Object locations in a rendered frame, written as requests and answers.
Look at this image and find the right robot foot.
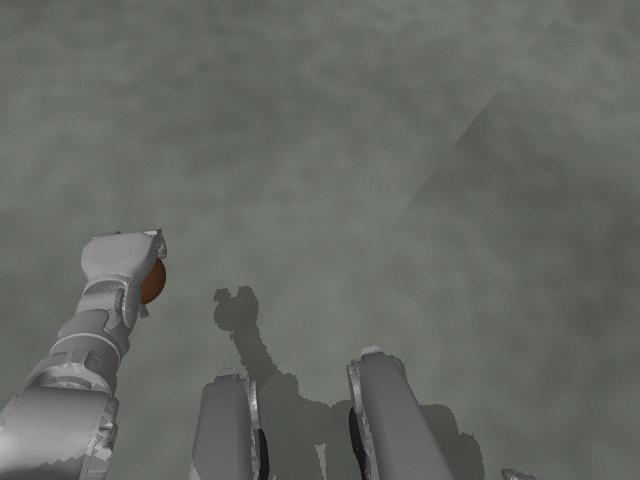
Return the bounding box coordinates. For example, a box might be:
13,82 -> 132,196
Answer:
349,407 -> 370,480

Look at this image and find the left robot arm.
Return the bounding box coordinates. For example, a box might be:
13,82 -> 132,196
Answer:
0,274 -> 141,480

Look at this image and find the left robot hand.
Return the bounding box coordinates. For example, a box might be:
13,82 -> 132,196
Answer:
81,228 -> 167,319

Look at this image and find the ball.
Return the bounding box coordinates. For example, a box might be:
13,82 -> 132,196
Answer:
139,256 -> 166,305

